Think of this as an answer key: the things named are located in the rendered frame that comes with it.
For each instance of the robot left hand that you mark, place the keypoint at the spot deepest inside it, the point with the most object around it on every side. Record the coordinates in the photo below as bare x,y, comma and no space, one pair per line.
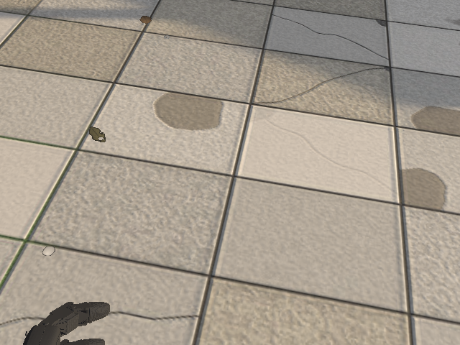
65,319

